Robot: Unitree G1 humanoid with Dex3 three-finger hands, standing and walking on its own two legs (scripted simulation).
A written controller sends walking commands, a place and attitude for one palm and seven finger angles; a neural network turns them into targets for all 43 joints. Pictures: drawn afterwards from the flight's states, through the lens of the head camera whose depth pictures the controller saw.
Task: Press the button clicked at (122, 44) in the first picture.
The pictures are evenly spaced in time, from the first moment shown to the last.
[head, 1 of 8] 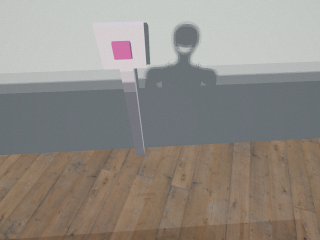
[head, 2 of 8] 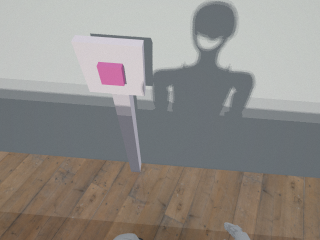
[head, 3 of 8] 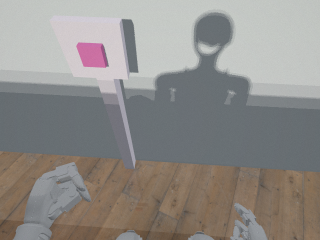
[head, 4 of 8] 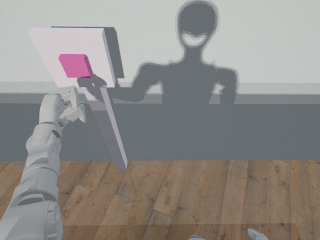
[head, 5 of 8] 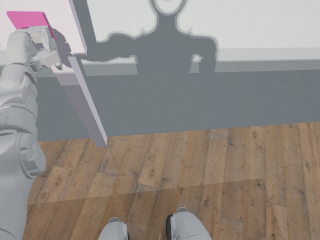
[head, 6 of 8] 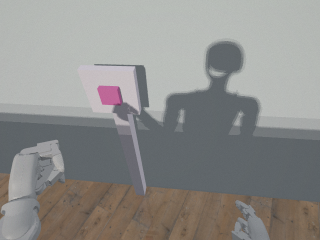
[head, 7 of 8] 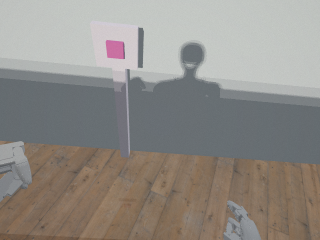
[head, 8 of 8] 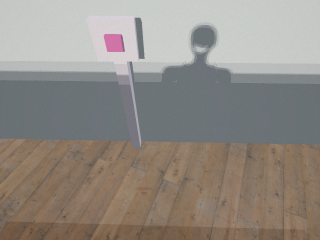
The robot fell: no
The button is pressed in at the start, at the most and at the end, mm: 0 10 0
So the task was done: yes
